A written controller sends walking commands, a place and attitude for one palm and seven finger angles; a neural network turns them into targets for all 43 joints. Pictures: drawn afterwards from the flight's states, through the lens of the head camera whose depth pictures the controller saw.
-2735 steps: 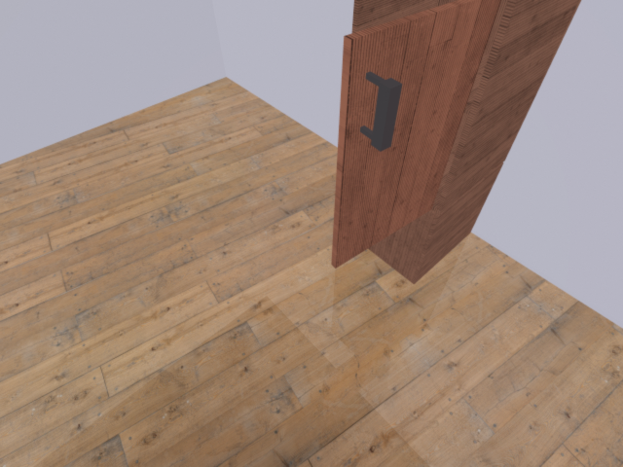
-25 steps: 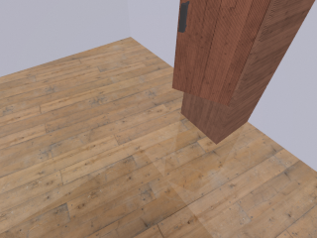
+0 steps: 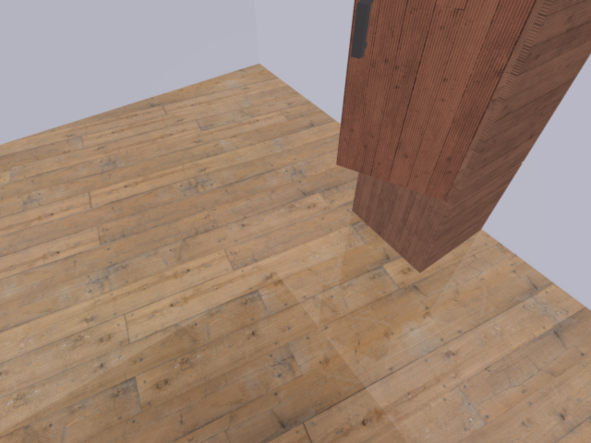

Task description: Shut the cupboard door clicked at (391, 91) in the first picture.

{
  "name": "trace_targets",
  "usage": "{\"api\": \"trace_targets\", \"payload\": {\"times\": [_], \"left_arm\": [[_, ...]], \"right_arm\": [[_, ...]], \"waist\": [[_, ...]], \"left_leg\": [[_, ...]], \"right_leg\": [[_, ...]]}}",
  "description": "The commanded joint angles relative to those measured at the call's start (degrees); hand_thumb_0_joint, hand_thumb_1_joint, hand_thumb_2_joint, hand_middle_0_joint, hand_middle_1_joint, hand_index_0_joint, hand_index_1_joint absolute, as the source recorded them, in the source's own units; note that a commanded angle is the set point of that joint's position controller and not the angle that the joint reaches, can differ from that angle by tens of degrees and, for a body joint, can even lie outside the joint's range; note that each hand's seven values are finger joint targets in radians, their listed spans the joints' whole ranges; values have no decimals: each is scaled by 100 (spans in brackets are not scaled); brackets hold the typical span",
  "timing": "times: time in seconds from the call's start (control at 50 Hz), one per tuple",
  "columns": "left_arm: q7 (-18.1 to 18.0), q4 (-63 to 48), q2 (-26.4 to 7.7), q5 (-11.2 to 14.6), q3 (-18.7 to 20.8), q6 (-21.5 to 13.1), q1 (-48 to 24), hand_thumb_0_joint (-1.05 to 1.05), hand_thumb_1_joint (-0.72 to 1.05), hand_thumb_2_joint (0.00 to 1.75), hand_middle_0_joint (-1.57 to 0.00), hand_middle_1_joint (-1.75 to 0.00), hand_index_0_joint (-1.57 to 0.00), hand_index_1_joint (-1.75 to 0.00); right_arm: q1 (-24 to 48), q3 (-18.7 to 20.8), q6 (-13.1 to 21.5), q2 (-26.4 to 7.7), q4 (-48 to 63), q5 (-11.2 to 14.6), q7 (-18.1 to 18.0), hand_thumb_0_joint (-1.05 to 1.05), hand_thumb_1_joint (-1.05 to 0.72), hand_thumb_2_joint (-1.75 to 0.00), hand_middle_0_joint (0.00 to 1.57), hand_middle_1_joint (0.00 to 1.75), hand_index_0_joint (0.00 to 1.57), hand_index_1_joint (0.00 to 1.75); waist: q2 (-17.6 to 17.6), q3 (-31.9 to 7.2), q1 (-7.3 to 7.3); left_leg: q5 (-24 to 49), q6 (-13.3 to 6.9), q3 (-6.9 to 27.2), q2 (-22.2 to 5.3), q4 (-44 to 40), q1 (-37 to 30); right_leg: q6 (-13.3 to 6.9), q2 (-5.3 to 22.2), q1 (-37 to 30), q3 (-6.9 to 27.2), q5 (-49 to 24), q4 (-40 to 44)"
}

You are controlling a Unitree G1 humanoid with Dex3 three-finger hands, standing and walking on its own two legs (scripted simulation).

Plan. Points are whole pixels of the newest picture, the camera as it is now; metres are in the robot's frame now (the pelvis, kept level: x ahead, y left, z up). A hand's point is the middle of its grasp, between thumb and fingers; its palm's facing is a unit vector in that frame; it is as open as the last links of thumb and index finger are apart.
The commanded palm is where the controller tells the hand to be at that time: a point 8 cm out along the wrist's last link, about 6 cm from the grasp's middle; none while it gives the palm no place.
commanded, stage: walk to a spot facing it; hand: left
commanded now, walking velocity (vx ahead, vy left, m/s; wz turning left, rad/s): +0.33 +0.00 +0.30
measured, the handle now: (364, 27) +0.98 -0.15 +0.13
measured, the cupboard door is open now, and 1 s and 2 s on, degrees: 27 27 27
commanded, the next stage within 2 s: turn to face it in 0.32 s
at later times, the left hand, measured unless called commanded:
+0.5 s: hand out of the picture +0.06 +0.19 -0.20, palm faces +0.25 -0.96 -0.13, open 7.4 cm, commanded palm none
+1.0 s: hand (156, 314) +0.38 +0.28 -0.17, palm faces -0.06 -0.97 -0.24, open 7.4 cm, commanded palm none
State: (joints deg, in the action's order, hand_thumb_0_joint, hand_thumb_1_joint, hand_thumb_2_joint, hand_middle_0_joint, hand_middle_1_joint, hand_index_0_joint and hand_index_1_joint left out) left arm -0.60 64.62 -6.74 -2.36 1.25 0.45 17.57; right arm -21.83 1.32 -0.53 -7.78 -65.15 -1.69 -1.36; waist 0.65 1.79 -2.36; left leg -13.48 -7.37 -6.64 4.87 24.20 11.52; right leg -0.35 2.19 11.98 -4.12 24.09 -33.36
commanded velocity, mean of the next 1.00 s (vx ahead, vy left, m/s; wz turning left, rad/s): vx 0.11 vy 0.00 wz -0.24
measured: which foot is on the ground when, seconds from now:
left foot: down 0.00-0.08, up 0.10-0.44, down 0.46-0.88, up 0.90-1.00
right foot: down 0.00-0.46, up 0.48-0.86, down 0.88-1.00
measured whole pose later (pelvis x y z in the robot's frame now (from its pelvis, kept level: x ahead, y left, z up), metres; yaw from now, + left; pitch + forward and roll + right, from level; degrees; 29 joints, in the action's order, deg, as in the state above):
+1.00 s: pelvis +0.29 +0.09 -0.01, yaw -5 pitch +1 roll -1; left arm -0.6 53.1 -10.2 -2.1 3.7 0.5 9.9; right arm -7.4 3.0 -3.7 -12.9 -53.4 -0.9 -0.8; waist 2.2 7.6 0.5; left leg -30.3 1.2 -5.6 -2.5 60.8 24.4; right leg -0.9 -0.8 19.3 -0.7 15.2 -33.6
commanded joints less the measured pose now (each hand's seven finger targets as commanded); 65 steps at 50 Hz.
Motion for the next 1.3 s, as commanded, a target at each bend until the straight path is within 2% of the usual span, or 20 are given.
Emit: {"api": "trace_targets", "payload": {"times": [0.0, 0.02, 0.06, 0.08, 0.18, 0.32, 0.4, 0.44, 0.46, 0.54, 0.82, 0.84, 0.86, 0.9, 1.0, 1.1, 1.12, 1.16, 1.18, 1.28], "left_arm": [[4, -268, -294, 37, 135, -162, 495, 0, 90, 90, -20, -30, -20, -30], [-13, -217, -404, 28, 185, -179, 704, 0, 90, 90, -20, -30, -20, -30], [-98, -120, -900, 18, 310, -202, 1193, 0, 90, 90, -20, -30, -20, -30], [-147, -85, -983, 58, 323, -214, 1388, 0, 90, 90, -20, -30, -20, -30], [-146, -180, -561, 48, 249, -418, 924, 0, 90, 90, -20, -30, -20, -30], [-131, -98, -811, 40, 271, -455, 902, 0, 90, 90, -20, -30, -20, -30], [-122, -276, -1074, 131, 312, -428, 532, 0, 90, 90, -20, -30, -20, -30], [-77, -421, -506, 233, 189, -329, 1158, 0, 90, 90, -20, -30, -20, -30], [-137, -540, -581, 196, 193, -285, 874, 0, 90, 90, -20, -30, -20, -30], [-72, -564, -393, 94, 213, -119, 348, 0, 90, 90, -20, -30, -20, -30], [105, -1236, -746, 41, 439, 65, 24, 0, 90, 90, -20, -30, -20, -30], [88, -1215, -1005, 22, 469, 5, 202, 0, 90, 90, -20, -30, -20, -30], [37, -1225, -1497, -34, 539, -70, 277, 0, 90, 90, -20, -30, -20, -30], [-91, -1182, -1644, 57, 582, -73, 313, 0, 90, 90, -20, -30, -20, -30], [-164, -1505, -1515, 41, 577, 20, -502, 0, 90, 90, -20, -30, -20, -30], [-49, -1542, -1573, 90, 583, 122, -865, 0, 90, 90, -20, -30, -20, -30], [-26, -1601, -1432, 140, 548, 149, -982, 0, 90, 90, -20, -30, -20, -30], [44, -1822, -1003, 167, 429, 187, -978, 0, 90, 90, -20, -30, -20, -30], [58, -1844, -1187, 132, 427, 208, -1071, 0, 90, 90, -20, -30, -20, -30], [213, -1621, -1052, 123, 424, 267, -1088, 0, 90, 90, -20, -30, -20, -30]], "right_arm": [[-165, 194, 112, -832, 291, 38, -75, 0, -90, -90, 20, 30, 20, 30], [-30, 176, 125, -730, 353, 52, -62, 0, -90, -90, 20, 30, 20, 30], [151, 89, 157, -374, 542, 70, -7, 0, -90, -90, 20, 30, 20, 30], [419, 132, 135, -536, 611, 16, 31, 0, -90, -90, 20, 30, 20, 30], [499, 152, 152, -244, 623, 30, 151, 0, -90, -90, 20, 30, 20, 30], [1347, 73, 174, -275, 1130, 85, 258, 0, -90, -90, 20, 30, 20, 30], [-307, 216, 215, -771, 741, 28, 195, 0, -90, -90, 20, 30, 20, 30], [-1209, 441, 216, -1792, 555, -39, 4, 0, -90, -90, 20, 30, 20, 30], [-926, 443, 148, -1851, 638, 46, -23, 0, -90, -90, 20, 30, 20, 30], [677, 166, 251, -894, 1091, -24, -65, 0, -90, -90, 20, 30, 20, 30], [1359, 365, -40, -1259, 1475, 27, 0, 0, -90, -90, 20, 30, 20, 30], [1377, 368, -50, -1168, 1537, 64, 26, 0, -90, -90, 20, 30, 20, 30], [1343, 335, -59, -853, 1681, 112, 45, 0, -90, -90, 20, 30, 20, 30], [1458, 277, -159, -856, 1783, 101, 19, 0, -90, -90, 20, 30, 20, 30], [1354, 213, -115, -799, 1759, 118, 16, 0, -90, -90, 20, 30, 20, 30], [652, 198, -57, -830, 1620, 142, -45, 0, -90, -90, 20, 30, 20, 30], [354, 232, 4, -1020, 1526, 134, -60, 0, -90, -90, 20, 30, 20, 30], [203, 390, 44, -1880, 1596, 4, -122, 0, -90, -90, 20, 30, 20, 30], [291, 338, 9, -1803, 1690, -21, -123, 0, -90, -90, 20, 30, 20, 30], [807, 241, 23, -1458, 1813, -20, -157, 0, -90, -90, 20, 30, 20, 30]], "waist": [[-72, 376, 263], [-396, 400, 381], [-1682, 609, 596], [-1728, 950, 706], [-206, 851, 232], [-788, 893, 235], [-636, -194, -585], [1614, -1714, -591], [1032, -1725, -559], [391, 14, 95], [194, -201, 488], [-467, -245, 579], [-1780, -376, 585], [-1402, -463, 574], [-526, -832, 329], [-858, -571, 37], [-515, -680, -93], [1983, -527, -126], [1241, -399, -115], [811, -128, 172]], "left_leg": [[-2068, -392, 2145, -1474, -1091, 506], [-2054, -226, 1775, -1169, -720, 1165], [-1517, 199, 461, -176, 1200, 2537], [-1620, 248, 400, -289, 2432, 2833], [-438, 402, 619, -776, 3745, 3139], [-116, 368, -128, -700, 1908, 2342], [889, 166, -160, -369, 860, -547], [2773, -838, 3215, -2813, 95, -2758], [2068, -946, 3284, -3063, -324, -2248], [955, -347, 1424, -2482, -852, 440], [1122, 179, -218, -2300, 691, 249], [654, 474, -538, -1838, 1496, 416], [-1237, 810, -774, -1027, 2653, 1426], [-2223, 874, 478, -820, 4133, 2177], [-1509, 972, 655, -881, 3265, 1826], [-329, 970, 478, -611, 718, 340], [254, 943, 591, -800, -27, -431], [1821, -22, 2735, -3023, -756, -852], [1990, -311, 2559, -3074, -569, -432], [2913, -171, 1148, -2240, -287, -521]], "right_leg": [[-70, -37, -55, 1, -417, 782], [-126, 140, -743, 291, -205, 1159], [-812, 1620, -1444, 2374, 1613, 2347], [-1199, 2182, -1194, 3035, 1961, 2881], [-905, 1608, -1373, 1018, -1260, 2440], [-522, 1350, -1452, -409, -4349, 1762], [-221, 1154, -570, -950, -4803, -470], [116, -171, 1488, -515, 1156, -3575], [-94, -85, 1542, 325, 1264, -4278], [20, 429, 1383, 610, 86, -3678], [93, -55, 225, -30, -1556, 91], [-102, 268, 11, 666, -2618, 601], [-710, 1447, -539, 2407, -4218, 1066], [-1477, 1861, -941, 2947, -4595, 1296], [-1102, 1209, -1015, 2014, -4158, 878], [-635, 661, 12, 1887, -3397, 498], [-359, 388, 538, 1668, -2775, 177], [231, -573, 1934, 533, 1237, -1827], [215, -323, 1713, 840, 1154, -2473], [358, -169, 1790, 458, 343, -2790]]}}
